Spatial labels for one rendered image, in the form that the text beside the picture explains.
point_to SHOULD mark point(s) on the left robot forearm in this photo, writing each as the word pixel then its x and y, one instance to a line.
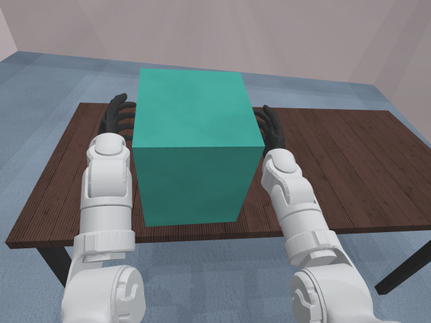
pixel 106 201

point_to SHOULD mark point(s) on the robot left hand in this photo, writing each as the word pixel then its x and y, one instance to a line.
pixel 109 122

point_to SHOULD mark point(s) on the carton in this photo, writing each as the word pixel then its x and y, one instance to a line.
pixel 196 146

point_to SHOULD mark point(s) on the robot right hand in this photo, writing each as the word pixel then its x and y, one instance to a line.
pixel 273 136

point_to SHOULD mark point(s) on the left robot upper arm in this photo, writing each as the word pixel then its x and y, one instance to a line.
pixel 112 294

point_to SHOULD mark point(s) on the right robot forearm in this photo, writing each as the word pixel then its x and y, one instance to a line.
pixel 309 242

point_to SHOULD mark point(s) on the right robot upper arm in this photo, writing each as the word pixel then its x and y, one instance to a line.
pixel 332 293

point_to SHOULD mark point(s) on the table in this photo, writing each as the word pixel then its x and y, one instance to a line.
pixel 368 171

